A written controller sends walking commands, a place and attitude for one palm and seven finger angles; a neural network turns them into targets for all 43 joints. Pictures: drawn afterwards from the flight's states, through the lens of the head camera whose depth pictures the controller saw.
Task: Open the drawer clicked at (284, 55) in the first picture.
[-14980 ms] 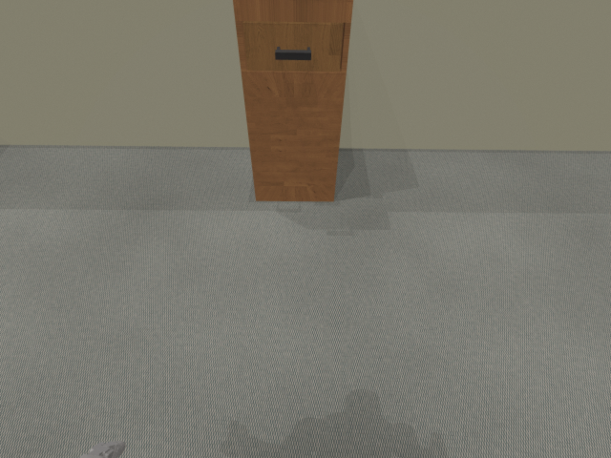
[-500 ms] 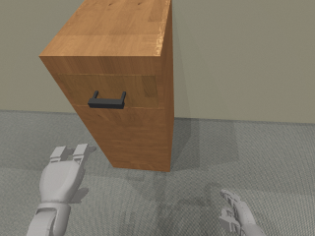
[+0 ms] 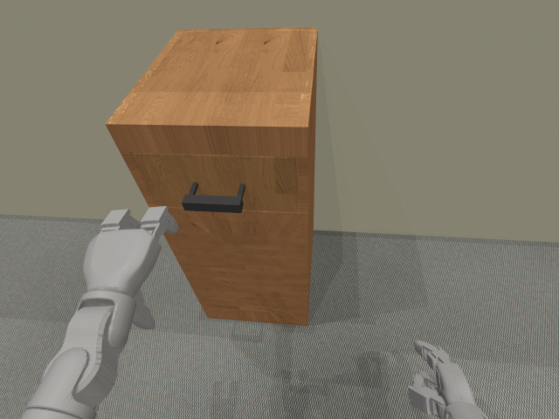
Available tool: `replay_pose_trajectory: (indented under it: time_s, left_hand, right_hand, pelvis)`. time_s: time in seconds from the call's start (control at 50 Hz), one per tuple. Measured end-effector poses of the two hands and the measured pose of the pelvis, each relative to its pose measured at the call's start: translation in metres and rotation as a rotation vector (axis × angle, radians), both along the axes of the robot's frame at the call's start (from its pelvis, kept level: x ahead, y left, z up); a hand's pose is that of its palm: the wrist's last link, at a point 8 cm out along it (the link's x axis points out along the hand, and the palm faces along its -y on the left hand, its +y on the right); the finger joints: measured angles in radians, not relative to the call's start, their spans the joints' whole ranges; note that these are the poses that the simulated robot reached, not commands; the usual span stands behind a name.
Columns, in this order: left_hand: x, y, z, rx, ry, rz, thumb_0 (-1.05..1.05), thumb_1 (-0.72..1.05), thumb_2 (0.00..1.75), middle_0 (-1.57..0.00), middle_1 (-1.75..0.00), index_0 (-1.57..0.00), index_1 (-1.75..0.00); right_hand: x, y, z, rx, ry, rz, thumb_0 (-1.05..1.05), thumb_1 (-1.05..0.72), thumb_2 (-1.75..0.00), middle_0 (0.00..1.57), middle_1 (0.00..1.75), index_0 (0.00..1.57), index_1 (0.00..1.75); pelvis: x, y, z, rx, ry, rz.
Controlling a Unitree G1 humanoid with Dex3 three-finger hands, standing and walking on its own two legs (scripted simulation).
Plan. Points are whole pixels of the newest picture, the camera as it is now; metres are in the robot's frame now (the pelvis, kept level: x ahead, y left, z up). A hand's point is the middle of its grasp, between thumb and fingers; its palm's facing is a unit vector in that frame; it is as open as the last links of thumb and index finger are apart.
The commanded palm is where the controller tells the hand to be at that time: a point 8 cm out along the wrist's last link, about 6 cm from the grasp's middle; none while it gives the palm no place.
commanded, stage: raise the hand with hooked fingers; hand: left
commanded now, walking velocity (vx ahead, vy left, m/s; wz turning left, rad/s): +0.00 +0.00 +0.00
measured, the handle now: (215, 195) +0.53 +0.21 -0.03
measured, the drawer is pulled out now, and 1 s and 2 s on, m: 0.00 0.00 0.00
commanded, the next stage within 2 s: move the hooked fingers above the handle in 0.56 s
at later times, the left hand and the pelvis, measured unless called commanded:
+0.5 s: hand (142, 260) +0.30 +0.24 +0.08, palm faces +0.03 -0.07 -1.00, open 13.9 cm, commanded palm +0.27 +0.24 +0.14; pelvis +0.00 +0.00 +0.01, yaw +1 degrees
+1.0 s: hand (152, 241) +0.33 +0.24 +0.08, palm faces +0.00 -0.04 -1.00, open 13.9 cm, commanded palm +0.32 +0.24 +0.13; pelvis -0.01 -0.02 +0.01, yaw +1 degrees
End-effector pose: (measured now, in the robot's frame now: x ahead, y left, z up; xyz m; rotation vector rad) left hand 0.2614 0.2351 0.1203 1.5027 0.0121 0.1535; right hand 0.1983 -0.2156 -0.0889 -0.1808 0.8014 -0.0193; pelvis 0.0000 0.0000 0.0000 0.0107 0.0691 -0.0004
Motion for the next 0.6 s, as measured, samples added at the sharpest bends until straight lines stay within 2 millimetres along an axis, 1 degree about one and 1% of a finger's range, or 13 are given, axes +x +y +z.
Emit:
replay_pose_trajectory:
  time_s: [0.1,0.2,0.28,0.44,0.52,0.6]
  left_hand:
    - [0.009,0.01,0.013,0.007,0.022,0.004,0.0,-0.47,0.31,-0.31,-1.19,-0.31,-1.18]
    - [0.02,0.017,0.021,0.013,0.06,-0.008,0.0,-0.49,0.31,-0.32,-1.2,-0.31,-1.19]
    - [0.024,0.016,0.022,0.002,0.083,-0.037,0.0,-0.49,0.31,-0.31,-1.2,-0.31,-1.2]
    - [0.016,0.006,0.011,-0.01,0.096,-0.106,0.0,-0.49,0.3,-0.32,-1.2,-0.31,-1.2]
    - [0.014,0.004,0.015,0.004,0.048,-0.108,0.0,-0.49,0.3,-0.32,-1.2,-0.32,-1.2]
    - [0.014,0.004,0.022,0.016,0.01,-0.075,0.0,-0.49,0.3,-0.32,-1.2,-0.32,-1.2]
  right_hand:
    - [0.002,0.019,0.004,0.019,0.005,0.044,0.01,-0.9,-0.9,0.2,0.3,0.2,0.3]
    - [-0.005,0.022,0.001,0.013,0.039,0.058,0.01,-0.9,-0.9,0.2,0.3,0.2,0.3]
    - [-0.015,0.016,-0.003,0.004,0.075,0.044,0.01,-0.9,-0.9,0.2,0.3,0.2,0.3]
    - [-0.035,-0.008,-0.011,-0.034,0.15,0.012,0.01,-0.9,-0.9,0.2,0.3,0.2,0.3]
    - [-0.039,-0.016,-0.014,-0.041,0.166,0.001,0.01,-0.9,-0.9,0.2,0.3,0.2,0.3]
    - [-0.037,-0.02,-0.015,-0.029,0.16,-0.01,0.01,-0.9,-0.9,0.2,0.29,0.2,0.3]
  pelvis:
    - [-0.002,0.002,0.004,-0.004,-0.021,0.01]
    - [-0.004,0.003,0.007,-0.008,-0.028,0.019]
    - [-0.003,0.004,0.009,-0.009,-0.023,0.016]
    - [-0.002,0.002,0.01,-0.007,-0.006,0.012]
    - [-0.003,-0.001,0.009,-0.005,0.002,0.015]
    - [-0.004,-0.005,0.009,-0.003,0.005,0.016]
